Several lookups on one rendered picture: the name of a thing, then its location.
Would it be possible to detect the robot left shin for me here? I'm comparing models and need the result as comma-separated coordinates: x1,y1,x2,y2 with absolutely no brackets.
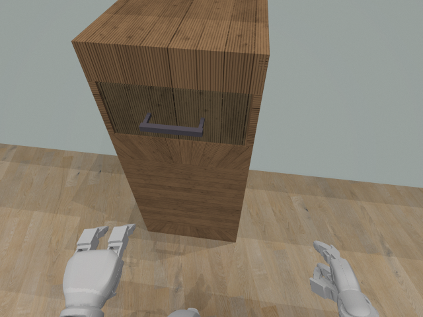
187,308,199,314

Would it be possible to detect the drawer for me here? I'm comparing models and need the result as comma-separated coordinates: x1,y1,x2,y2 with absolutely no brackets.
97,82,252,145

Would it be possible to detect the handle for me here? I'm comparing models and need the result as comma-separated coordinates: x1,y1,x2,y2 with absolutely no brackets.
139,113,205,137

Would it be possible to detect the robot right forearm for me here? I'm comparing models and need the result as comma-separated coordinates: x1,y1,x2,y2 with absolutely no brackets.
337,290,379,317

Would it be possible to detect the robot left hand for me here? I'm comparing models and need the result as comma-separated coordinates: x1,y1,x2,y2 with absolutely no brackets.
63,224,135,309

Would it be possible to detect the robot right hand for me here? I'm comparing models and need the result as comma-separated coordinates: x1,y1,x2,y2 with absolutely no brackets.
309,240,361,303

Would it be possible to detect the cabinet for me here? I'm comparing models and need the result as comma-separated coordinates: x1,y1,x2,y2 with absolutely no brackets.
71,0,270,242

